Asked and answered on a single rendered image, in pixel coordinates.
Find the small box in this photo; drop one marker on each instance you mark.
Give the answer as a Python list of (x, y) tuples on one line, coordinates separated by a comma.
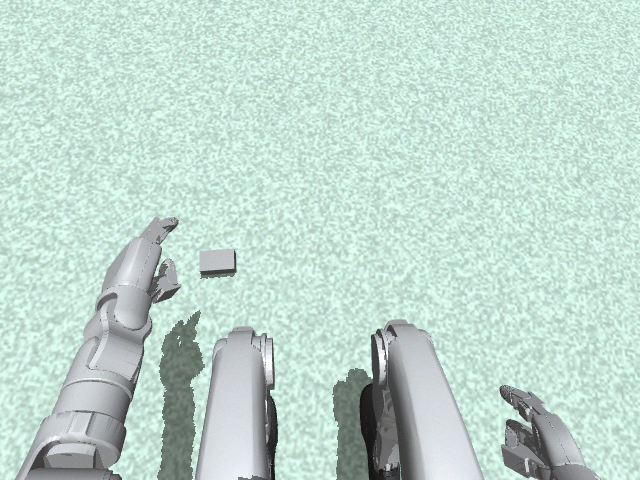
[(217, 261)]

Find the right robot hand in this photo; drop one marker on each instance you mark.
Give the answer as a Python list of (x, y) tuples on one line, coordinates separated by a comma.
[(536, 452)]

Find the left robot hand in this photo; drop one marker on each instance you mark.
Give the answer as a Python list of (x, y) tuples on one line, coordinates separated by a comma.
[(137, 262)]

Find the left robot arm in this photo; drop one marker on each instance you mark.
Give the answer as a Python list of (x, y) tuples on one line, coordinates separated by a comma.
[(85, 433)]

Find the right robot foot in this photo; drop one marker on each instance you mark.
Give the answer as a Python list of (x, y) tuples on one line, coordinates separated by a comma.
[(368, 430)]

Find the right robot arm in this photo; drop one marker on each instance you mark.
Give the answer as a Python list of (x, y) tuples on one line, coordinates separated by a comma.
[(573, 472)]

